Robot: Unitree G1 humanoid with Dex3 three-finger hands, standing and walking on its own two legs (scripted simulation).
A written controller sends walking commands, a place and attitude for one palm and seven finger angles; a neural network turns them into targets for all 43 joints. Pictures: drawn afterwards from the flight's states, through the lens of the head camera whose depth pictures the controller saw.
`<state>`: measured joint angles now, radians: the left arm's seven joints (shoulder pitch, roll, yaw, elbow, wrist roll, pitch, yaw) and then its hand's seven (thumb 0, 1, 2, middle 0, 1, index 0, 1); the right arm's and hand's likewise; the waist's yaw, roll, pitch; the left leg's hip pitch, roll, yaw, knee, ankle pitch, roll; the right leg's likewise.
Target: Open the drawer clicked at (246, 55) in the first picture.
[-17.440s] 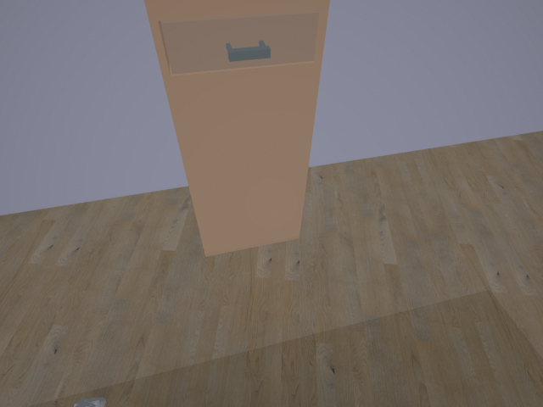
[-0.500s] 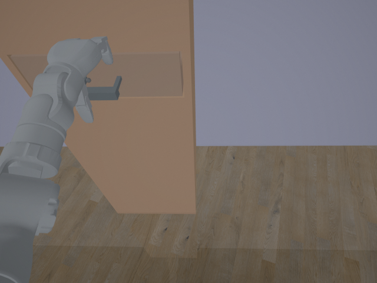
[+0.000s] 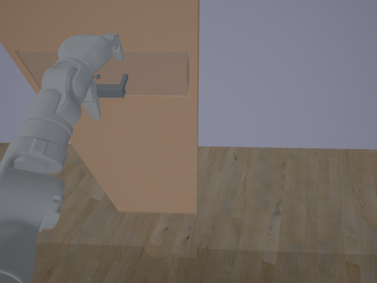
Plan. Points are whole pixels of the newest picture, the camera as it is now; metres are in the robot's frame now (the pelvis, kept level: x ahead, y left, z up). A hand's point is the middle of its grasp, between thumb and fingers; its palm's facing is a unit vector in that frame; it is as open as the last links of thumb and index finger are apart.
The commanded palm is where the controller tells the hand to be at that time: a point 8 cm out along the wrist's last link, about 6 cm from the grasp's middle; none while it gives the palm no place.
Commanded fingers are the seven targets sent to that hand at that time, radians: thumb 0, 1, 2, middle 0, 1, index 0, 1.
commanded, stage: lower the fingers behind the handle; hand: left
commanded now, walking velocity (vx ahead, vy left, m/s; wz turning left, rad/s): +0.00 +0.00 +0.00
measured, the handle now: (104, 84) +0.53 +0.21 +0.14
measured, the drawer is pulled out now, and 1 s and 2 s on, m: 0.00 0.00 0.00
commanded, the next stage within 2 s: lift the fingers back up to retry in 1.50 s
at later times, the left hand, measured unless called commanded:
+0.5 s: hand (100, 94) +0.48 +0.20 +0.15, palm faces -0.06 -0.01 -1.00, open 13.8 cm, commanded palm +0.47 +0.21 +0.22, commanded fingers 0.00 -0.50 0.30 -0.30 -1.20 -0.30 -1.20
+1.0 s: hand (100, 94) +0.49 +0.21 +0.14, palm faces +0.00 -0.03 -1.00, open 13.7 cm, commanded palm +0.47 +0.20 +0.18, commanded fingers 0.00 -0.50 0.30 -0.30 -1.20 -0.30 -1.20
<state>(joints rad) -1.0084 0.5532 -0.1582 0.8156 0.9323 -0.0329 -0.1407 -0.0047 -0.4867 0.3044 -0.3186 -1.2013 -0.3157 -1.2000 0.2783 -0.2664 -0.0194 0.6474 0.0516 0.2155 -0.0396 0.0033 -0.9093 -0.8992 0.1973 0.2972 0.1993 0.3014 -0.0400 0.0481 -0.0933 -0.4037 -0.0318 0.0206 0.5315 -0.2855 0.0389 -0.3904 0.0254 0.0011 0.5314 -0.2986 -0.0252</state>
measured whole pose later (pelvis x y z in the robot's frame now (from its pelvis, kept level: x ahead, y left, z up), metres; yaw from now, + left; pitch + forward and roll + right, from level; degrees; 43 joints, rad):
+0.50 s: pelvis +0.00 -0.01 +0.00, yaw -1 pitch +10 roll +0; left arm -0.94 0.57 -0.12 0.88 0.97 -0.04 -0.09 0.00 -0.49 0.30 -0.32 -1.21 -0.32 -1.21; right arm 0.30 -0.27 -0.02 0.63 0.05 0.21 -0.06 0.00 -0.91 -0.90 0.20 0.30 0.20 0.30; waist -0.06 0.04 -0.09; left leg -0.44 -0.01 0.03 0.56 -0.30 0.03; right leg -0.43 0.04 0.01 0.55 -0.30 -0.04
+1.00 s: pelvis +0.00 +0.00 -0.01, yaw +0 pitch +12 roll +0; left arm -0.97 0.53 -0.14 0.90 0.98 -0.03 0.00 0.00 -0.49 0.30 -0.31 -1.22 -0.32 -1.26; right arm 0.31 -0.25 -0.02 0.65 0.05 0.22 -0.04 0.00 -0.91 -0.90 0.20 0.30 0.20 0.30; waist -0.05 0.04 -0.12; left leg -0.51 -0.02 0.02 0.62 -0.33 0.04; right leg -0.48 0.03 0.00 0.60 -0.33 -0.03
